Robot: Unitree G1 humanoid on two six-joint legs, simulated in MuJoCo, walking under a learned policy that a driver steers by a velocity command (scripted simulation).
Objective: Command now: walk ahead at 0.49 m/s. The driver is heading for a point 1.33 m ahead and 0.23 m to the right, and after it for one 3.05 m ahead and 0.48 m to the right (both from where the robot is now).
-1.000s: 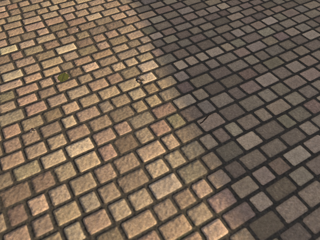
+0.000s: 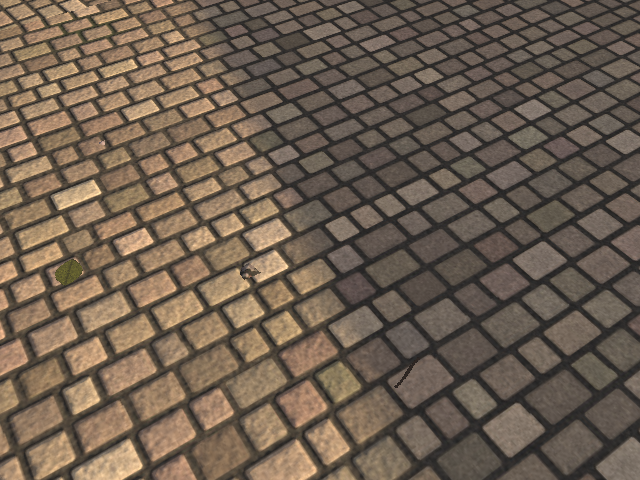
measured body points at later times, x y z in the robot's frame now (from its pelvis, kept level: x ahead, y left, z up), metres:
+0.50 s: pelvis +0.27 -0.08 +0.00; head +0.29 -0.10 +0.45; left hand +0.33 +0.18 -0.12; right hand +0.36 -0.35 -0.14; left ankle +0.27 +0.08 -0.66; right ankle +0.29 -0.16 -0.74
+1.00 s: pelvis +0.54 -0.02 -0.01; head +0.57 +0.00 +0.44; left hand +0.59 +0.25 -0.15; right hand +0.65 -0.29 -0.12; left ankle +0.61 +0.08 -0.74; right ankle +0.45 -0.16 -0.65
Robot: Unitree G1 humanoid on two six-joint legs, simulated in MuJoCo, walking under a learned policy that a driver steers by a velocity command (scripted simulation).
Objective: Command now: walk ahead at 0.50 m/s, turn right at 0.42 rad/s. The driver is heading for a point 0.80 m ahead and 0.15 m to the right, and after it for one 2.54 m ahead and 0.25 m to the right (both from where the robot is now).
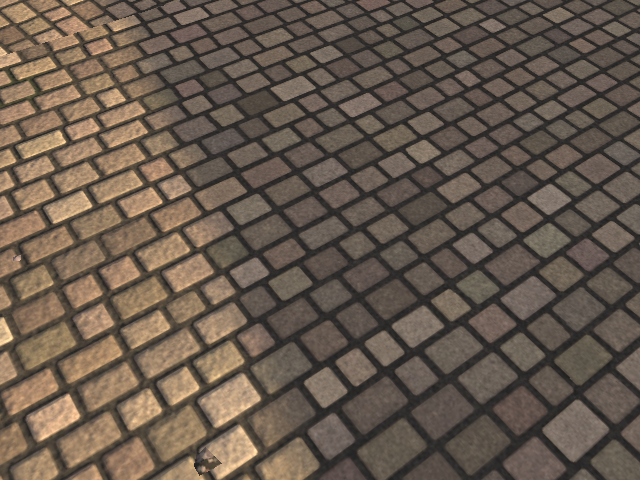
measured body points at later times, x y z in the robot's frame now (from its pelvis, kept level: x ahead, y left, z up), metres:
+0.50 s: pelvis +0.26 -0.08 -0.02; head +0.29 -0.10 +0.43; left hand +0.48 +0.14 -0.12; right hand +0.24 -0.36 -0.15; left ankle +0.13 +0.10 -0.64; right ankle +0.31 -0.16 -0.74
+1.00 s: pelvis +0.55 -0.12 -0.02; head +0.59 -0.13 +0.43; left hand +0.63 +0.15 -0.15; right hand +0.68 -0.40 -0.12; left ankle +0.69 -0.06 -0.74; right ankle +0.32 -0.17 -0.72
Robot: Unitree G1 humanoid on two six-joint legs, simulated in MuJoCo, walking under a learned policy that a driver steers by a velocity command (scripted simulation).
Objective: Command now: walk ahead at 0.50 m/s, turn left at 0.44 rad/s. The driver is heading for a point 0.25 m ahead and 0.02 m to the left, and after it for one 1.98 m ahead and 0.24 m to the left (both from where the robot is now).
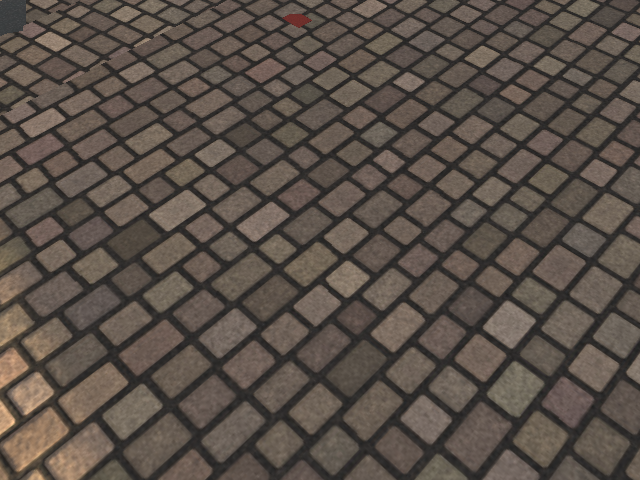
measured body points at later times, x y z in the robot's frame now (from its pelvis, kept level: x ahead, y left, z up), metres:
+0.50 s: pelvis +0.21 -0.01 +0.01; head +0.25 -0.01 +0.46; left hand +0.32 +0.30 -0.07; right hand +0.42 -0.25 -0.09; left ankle +0.12 +0.08 -0.68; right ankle +0.33 -0.09 -0.72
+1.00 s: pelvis +0.24 +0.00 +0.02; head +0.27 +0.01 +0.47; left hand +0.31 +0.31 -0.08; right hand +0.42 -0.25 -0.08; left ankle +0.18 +0.13 -0.71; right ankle +0.27 -0.12 -0.67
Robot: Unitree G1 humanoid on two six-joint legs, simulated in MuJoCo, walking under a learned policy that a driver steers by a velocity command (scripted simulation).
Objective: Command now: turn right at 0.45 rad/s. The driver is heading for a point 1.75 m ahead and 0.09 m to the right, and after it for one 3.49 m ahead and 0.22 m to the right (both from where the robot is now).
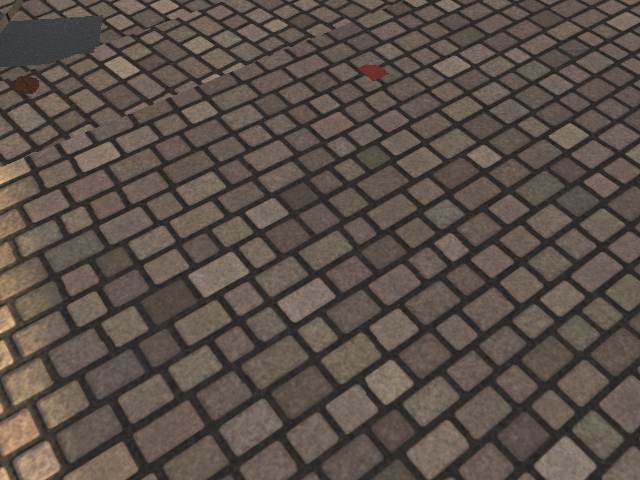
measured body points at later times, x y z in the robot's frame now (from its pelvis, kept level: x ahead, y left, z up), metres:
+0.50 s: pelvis +0.00 -0.03 +0.00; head +0.02 -0.04 +0.45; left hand +0.24 +0.19 -0.08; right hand +0.07 -0.33 -0.11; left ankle +0.05 +0.11 -0.72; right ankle +0.01 -0.13 -0.74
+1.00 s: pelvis +0.00 +0.00 +0.00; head +0.04 +0.01 +0.44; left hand +0.14 +0.28 -0.11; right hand +0.17 -0.29 -0.08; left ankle +0.00 +0.12 -0.68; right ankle +0.01 -0.13 -0.74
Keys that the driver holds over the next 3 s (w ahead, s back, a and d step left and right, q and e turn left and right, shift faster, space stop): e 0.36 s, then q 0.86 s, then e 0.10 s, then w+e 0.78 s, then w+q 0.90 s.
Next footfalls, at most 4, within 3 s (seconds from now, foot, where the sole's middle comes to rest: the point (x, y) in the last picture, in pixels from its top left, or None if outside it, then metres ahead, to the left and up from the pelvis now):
0.10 right None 0.05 -0.13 -0.77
0.54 left None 0.08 0.10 -0.77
1.10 left None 0.04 0.13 -0.77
1.74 right None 0.14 -0.11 -0.77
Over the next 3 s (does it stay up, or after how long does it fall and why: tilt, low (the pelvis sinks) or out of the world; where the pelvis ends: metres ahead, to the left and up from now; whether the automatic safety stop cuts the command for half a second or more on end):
stays up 0.72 -0.12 0.00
